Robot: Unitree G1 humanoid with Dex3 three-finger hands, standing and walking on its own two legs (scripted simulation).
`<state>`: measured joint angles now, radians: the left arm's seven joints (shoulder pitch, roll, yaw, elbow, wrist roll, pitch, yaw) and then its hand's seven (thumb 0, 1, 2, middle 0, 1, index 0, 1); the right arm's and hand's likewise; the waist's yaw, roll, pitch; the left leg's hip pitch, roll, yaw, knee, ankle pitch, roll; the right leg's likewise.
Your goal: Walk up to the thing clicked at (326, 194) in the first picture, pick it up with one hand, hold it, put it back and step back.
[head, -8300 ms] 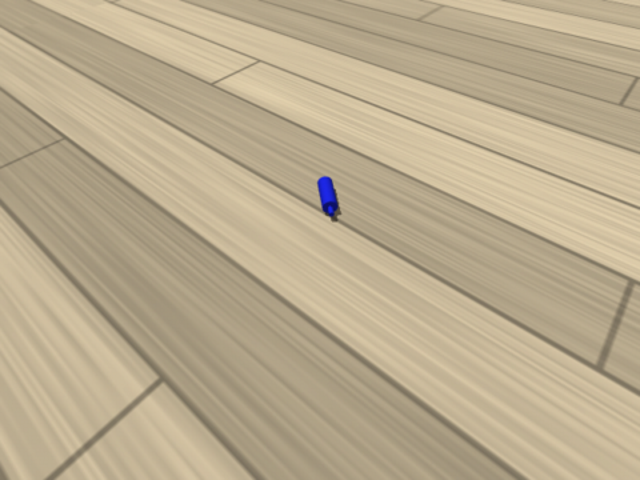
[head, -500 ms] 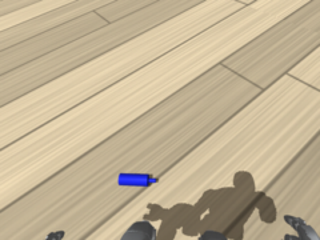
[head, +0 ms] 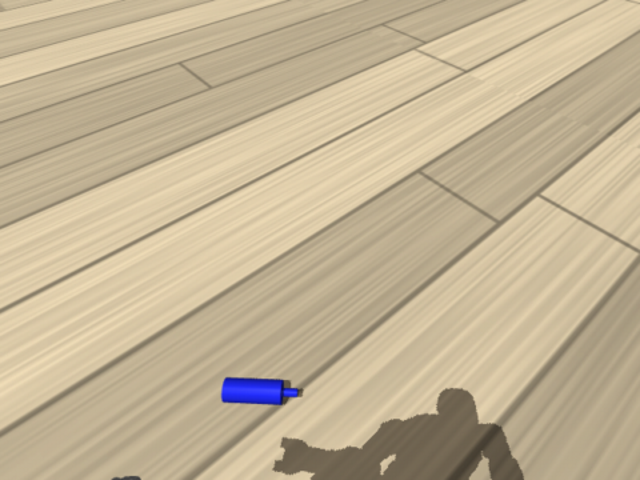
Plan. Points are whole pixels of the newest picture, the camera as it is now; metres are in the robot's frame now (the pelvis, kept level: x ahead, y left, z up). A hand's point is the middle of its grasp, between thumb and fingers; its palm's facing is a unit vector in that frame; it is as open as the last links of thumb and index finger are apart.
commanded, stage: walk up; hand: left
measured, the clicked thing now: (261, 391) +0.47 +0.24 -0.73
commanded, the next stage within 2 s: stand in 1.14 s
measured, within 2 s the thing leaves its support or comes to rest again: neither
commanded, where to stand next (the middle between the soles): +0.09 -0.01 m, yaw +0 degrees
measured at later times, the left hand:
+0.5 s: hand out of the picture +0.12 +0.26 -0.14, palm faces +0.00 -0.93 -0.37, open 7.4 cm
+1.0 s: hand out of the picture +0.10 +0.26 -0.14, palm faces -0.01 -0.93 -0.36, open 7.4 cm
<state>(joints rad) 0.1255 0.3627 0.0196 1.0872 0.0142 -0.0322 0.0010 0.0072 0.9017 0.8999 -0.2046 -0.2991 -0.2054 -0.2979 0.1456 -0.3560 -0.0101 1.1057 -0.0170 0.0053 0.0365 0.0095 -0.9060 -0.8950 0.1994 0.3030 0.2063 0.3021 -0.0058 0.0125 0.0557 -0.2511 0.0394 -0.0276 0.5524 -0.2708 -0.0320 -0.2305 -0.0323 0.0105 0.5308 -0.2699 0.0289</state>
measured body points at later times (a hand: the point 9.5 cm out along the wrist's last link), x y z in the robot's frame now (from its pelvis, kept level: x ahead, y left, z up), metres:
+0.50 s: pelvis +0.02 +0.00 +0.01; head +0.03 +0.00 +0.46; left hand +0.12 +0.31 -0.11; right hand +0.12 -0.30 -0.12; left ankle +0.02 +0.14 -0.73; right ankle +0.01 -0.15 -0.73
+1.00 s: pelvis +0.02 +0.01 +0.01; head +0.02 +0.00 +0.46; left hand +0.10 +0.31 -0.12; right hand +0.09 -0.29 -0.13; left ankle +0.02 +0.14 -0.73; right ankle +0.01 -0.15 -0.73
